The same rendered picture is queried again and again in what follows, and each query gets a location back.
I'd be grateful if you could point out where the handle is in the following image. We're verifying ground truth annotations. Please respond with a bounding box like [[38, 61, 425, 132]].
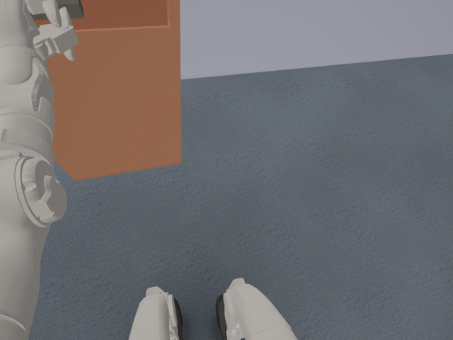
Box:
[[31, 0, 84, 20]]

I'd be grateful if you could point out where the robot right shin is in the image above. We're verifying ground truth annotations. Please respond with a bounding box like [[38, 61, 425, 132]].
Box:
[[224, 278, 245, 340]]

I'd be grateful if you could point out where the left robot hand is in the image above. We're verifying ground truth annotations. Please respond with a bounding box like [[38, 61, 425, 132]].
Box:
[[0, 0, 79, 63]]

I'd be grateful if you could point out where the robot left thigh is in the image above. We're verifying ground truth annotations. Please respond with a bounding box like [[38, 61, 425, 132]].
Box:
[[129, 292, 177, 340]]

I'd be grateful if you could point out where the drawer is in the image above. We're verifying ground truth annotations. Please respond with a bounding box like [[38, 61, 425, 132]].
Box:
[[34, 0, 168, 30]]

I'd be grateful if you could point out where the robot left forearm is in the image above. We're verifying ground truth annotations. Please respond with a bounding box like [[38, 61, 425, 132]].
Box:
[[0, 46, 55, 170]]

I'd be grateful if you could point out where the cabinet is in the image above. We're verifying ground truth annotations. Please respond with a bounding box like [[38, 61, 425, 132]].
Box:
[[45, 0, 181, 181]]

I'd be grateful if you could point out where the left robot upper arm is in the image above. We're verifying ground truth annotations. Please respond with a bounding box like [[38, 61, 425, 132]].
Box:
[[0, 156, 67, 340]]

